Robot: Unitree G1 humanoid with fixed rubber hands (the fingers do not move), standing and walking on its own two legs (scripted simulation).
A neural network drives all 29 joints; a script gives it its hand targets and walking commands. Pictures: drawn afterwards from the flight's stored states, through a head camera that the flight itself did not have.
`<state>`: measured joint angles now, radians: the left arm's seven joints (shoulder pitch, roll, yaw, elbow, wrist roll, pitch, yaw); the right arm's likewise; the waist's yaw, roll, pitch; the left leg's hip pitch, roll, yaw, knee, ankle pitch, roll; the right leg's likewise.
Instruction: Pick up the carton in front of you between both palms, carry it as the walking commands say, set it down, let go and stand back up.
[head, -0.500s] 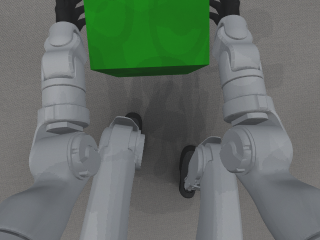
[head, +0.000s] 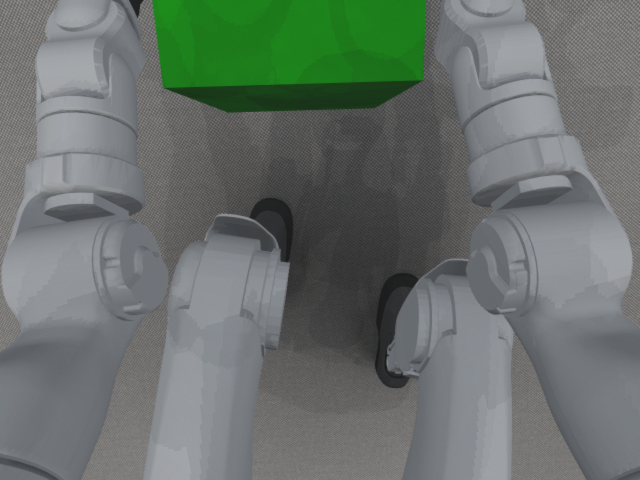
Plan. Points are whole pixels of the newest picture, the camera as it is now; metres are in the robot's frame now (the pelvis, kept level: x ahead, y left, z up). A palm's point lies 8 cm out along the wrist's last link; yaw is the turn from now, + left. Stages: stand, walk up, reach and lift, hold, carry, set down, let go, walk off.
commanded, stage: set down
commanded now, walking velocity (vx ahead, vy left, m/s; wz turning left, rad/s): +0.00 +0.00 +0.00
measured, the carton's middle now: (294, 0) +0.53 +0.16 -0.25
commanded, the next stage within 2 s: none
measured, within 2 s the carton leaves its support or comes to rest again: rests again in 0.56 s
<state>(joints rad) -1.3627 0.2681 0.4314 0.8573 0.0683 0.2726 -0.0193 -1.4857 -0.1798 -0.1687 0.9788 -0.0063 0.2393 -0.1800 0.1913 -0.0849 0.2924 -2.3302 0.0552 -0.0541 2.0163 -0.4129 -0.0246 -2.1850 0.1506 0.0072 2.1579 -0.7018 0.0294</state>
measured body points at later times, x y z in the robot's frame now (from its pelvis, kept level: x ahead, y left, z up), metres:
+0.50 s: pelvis -0.01 +0.00 -0.01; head +0.37 +0.04 +0.22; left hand +0.49 +0.31 -0.19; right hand +0.57 +0.01 -0.20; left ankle +0.14 +0.14 -0.36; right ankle +0.07 -0.11 -0.36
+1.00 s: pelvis -0.01 +0.00 -0.01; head +0.37 +0.04 +0.20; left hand +0.47 +0.32 -0.22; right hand +0.57 -0.01 -0.22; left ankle +0.14 +0.14 -0.36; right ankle +0.07 -0.11 -0.36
